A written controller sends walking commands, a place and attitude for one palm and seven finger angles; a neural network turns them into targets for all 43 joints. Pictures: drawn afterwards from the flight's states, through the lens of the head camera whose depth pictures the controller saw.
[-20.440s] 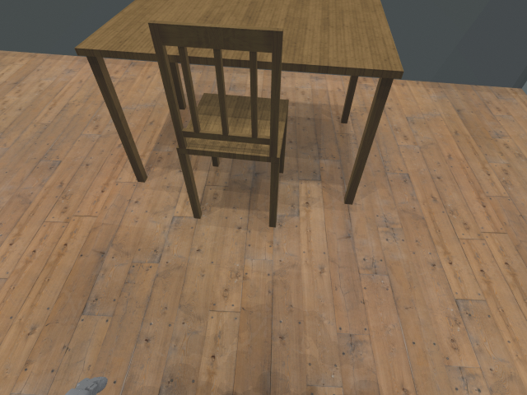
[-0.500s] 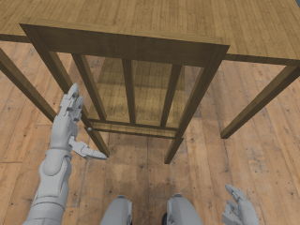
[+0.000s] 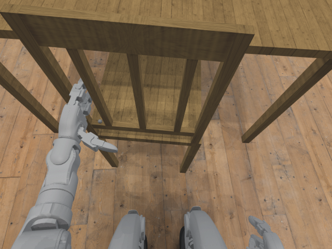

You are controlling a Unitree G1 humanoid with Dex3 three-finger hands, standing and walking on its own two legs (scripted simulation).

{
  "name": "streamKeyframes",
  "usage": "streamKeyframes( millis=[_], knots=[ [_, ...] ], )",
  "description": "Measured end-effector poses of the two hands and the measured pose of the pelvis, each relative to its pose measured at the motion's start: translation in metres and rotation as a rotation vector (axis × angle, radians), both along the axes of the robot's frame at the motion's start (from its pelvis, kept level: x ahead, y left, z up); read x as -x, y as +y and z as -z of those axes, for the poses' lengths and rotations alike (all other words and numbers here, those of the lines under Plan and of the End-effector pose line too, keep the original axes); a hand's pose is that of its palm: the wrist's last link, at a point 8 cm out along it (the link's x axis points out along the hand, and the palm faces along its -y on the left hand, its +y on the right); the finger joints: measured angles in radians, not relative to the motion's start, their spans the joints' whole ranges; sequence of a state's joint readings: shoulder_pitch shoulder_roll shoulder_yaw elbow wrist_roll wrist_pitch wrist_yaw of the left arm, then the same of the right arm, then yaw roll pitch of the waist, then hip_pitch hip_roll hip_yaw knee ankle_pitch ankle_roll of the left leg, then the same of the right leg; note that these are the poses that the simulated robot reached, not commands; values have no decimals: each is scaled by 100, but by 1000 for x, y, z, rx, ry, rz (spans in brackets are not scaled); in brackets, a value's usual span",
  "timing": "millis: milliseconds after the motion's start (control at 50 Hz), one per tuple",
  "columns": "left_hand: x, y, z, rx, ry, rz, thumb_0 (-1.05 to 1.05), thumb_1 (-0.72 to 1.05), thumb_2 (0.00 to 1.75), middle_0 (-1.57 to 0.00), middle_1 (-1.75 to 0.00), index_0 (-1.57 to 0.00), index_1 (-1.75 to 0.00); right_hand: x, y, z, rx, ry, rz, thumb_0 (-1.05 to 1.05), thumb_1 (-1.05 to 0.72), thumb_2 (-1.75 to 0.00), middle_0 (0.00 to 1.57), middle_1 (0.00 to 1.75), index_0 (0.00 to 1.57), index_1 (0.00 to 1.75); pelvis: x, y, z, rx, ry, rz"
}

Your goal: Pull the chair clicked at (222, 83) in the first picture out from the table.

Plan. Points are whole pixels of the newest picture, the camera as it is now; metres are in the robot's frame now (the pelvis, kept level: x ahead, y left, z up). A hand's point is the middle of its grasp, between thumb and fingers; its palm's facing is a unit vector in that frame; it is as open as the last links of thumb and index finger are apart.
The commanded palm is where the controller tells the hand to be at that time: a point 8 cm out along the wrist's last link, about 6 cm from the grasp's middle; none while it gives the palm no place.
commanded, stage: push the fingers through the gap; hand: left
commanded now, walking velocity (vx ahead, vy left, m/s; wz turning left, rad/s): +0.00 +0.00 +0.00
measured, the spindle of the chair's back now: (139, 98) +0.47 +0.06 +0.02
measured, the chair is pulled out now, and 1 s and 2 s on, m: -0.01 -0.01 0.01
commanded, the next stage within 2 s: hook a spindle and tug to test in 0.64 s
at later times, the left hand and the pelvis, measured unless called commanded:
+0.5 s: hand (101, 112) +0.43 +0.15 +0.02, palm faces -0.05 -1.00 -0.04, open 16.9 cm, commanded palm +0.41 +0.20 +0.02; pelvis +0.01 +0.01 +0.00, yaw -1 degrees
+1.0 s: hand (100, 114) +0.42 +0.15 +0.02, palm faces -0.07 -1.00 -0.04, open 16.2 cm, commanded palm +0.40 +0.20 +0.02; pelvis +0.00 +0.01 +0.00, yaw +0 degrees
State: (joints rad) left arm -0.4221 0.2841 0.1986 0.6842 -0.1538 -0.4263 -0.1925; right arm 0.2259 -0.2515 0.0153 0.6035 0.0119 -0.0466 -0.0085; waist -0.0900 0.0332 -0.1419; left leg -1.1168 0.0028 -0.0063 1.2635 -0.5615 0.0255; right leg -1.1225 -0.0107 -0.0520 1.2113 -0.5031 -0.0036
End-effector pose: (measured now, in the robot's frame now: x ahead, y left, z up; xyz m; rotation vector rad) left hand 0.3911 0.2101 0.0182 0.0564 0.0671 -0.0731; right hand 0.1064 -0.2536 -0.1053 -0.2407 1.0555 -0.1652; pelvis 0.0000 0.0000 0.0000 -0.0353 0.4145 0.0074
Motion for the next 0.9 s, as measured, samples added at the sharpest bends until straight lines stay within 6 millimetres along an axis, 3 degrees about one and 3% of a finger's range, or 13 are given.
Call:
streamKeyframes(
  millis=[180,300,460,780,900],
  knots=[
    [-15,-3,-10,13,-64,-16,-2,-50,30,-6,-8,-6,-8,14,-2,1,16,57,17,1,-90,-90,20,30,21,29,-3,3,-2,1,11,3],
    [-29,-1,-2,4,-30,-11,-2,-50,30,-6,-8,-6,-8,20,-2,2,17,83,31,1,-90,-90,20,30,21,29,-3,5,1,5,22,5],
    [-22,-4,-3,18,-34,-10,-2,-49,30,-6,-8,-6,-8,23,3,0,-1,98,45,1,-90,-90,20,30,21,29,-6,8,-3,3,20,13],
    [-15,-3,-1,16,-35,-17,-2,-50,30,-6,-8,-6,-8,9,5,-1,1,63,19,1,-90,-90,20,30,21,29,-3,7,-2,5,10,6],
    [-16,0,-2,12,-51,-20,-2,-50,30,-10,-18,-9,-18,10,3,0,9,62,15,1,-90,-90,20,30,21,29,-1,6,0,7,12,5]
  ],
)
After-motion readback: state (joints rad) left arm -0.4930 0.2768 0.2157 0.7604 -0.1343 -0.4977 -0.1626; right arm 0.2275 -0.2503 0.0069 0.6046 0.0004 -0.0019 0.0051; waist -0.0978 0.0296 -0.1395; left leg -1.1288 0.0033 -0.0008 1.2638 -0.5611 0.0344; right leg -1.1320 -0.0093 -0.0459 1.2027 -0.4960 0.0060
